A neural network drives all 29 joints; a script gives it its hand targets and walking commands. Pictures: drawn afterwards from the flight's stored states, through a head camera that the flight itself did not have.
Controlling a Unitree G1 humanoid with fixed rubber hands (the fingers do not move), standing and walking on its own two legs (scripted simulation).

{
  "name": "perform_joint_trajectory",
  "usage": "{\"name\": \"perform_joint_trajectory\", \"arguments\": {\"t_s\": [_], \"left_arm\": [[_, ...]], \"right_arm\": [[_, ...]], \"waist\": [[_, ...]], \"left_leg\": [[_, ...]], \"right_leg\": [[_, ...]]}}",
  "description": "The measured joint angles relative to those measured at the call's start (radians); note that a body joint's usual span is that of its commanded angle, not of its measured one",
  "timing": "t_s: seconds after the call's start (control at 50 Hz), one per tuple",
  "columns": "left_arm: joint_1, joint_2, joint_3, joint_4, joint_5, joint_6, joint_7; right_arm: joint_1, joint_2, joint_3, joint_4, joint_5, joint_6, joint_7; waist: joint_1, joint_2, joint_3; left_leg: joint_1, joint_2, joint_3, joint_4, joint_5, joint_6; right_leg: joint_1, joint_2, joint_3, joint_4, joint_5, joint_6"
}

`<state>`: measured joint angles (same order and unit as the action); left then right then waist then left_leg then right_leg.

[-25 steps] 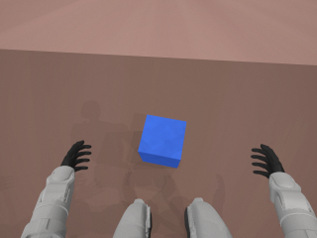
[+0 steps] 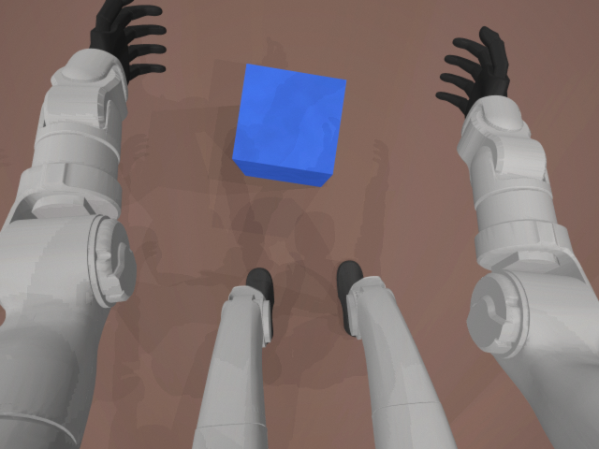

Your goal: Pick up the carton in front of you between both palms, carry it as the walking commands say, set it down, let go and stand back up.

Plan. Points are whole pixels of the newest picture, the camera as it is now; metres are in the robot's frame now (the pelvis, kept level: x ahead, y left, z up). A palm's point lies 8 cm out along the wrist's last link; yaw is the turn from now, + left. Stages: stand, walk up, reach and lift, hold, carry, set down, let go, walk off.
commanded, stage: reach and lift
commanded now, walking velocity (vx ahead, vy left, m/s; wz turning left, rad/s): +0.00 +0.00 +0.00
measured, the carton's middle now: (289, 134) +0.56 -0.01 -0.55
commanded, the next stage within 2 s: none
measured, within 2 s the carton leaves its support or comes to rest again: leaves its support in 2.00 s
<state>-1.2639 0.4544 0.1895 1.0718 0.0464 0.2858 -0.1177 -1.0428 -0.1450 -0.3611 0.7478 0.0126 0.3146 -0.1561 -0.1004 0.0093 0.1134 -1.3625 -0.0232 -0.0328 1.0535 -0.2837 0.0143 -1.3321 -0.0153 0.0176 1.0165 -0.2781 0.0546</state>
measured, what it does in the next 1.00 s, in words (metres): lowers itself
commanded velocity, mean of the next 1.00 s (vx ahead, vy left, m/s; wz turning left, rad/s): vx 0.00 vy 0.00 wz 0.00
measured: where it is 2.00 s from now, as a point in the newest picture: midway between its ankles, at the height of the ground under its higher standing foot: (307, 316)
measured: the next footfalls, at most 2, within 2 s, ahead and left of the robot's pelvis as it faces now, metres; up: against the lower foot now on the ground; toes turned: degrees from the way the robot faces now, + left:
none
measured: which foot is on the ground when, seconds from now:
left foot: down 0.00-1.00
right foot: down 0.00-1.00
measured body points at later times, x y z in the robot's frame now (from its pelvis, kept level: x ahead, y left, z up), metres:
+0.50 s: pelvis +0.04 +0.00 -0.05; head +0.40 +0.01 +0.22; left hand +0.61 +0.16 -0.22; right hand +0.53 -0.21 -0.22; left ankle +0.09 +0.11 -0.64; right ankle +0.09 -0.15 -0.63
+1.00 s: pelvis -0.03 +0.00 -0.26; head +0.36 +0.01 -0.05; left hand +0.60 +0.16 -0.44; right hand +0.53 -0.20 -0.44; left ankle +0.09 +0.11 -0.64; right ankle +0.09 -0.15 -0.64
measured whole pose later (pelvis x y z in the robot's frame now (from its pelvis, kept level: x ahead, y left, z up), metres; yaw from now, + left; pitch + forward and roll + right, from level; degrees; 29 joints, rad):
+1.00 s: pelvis -0.03 +0.00 -0.26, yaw -5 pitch +41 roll -6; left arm -1.74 0.57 -0.01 1.26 -0.11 0.17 -0.05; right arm -1.52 -0.20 -0.34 0.98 0.11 0.17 -0.19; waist -0.07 -0.03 0.36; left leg -2.25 -0.06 -0.09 2.07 -0.54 -0.02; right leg -2.21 0.07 0.03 2.00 -0.52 0.11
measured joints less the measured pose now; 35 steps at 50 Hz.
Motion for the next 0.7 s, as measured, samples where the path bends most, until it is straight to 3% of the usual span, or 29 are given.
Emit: {"name": "perform_joint_trajectory", "arguments": {"t_s": [0.2,0.34,0.44,0.54,0.7], "left_arm": [[-0.212,0.001,0.069,0.016,0.096,-0.038,-0.014],[-0.173,-0.068,0.136,-0.027,0.156,-0.087,-0.003],[-0.119,-0.115,0.17,-0.021,0.186,-0.126,0.017],[-0.109,-0.117,0.147,0.007,0.157,-0.156,0.048],[-0.179,0.001,-0.023,0.015,-0.021,-0.167,0.1]], "right_arm": [[-0.164,0.073,-0.134,-0.045,-0.091,-0.048,0.009],[-0.105,0.121,-0.189,-0.078,-0.138,-0.125,0.04],[-0.073,0.142,-0.223,-0.041,-0.172,-0.177,0.053],[-0.085,0.129,-0.209,0.003,-0.16,-0.201,0.044],[-0.175,0.049,-0.053,0.041,0.002,-0.199,-0.018]], "waist": [[-0.01,0.0,0.018],[0.006,0.001,-0.053],[0.025,0.009,-0.123],[0.034,0.004,-0.15],[0.032,-0.021,-0.053]], "left_leg": [[-0.13,-0.008,-0.017,0.005,-0.009,0.003],[-0.214,-0.013,-0.039,0.008,-0.025,-0.003],[-0.327,-0.017,-0.058,0.104,-0.071,-0.015],[-0.484,-0.021,-0.062,0.294,-0.156,-0.025],[-0.72,-0.026,-0.066,0.641,-0.25,-0.039]], "right_leg": [[-0.119,0.0,-0.008,-0.009,-0.008,0.004],[-0.204,0.016,0.002,-0.01,-0.01,0.009],[-0.332,0.033,0.011,0.097,-0.028,0.016],[-0.488,0.05,0.019,0.284,-0.12,0.021],[-0.717,0.071,0.013,0.618,-0.235,0.023]]}}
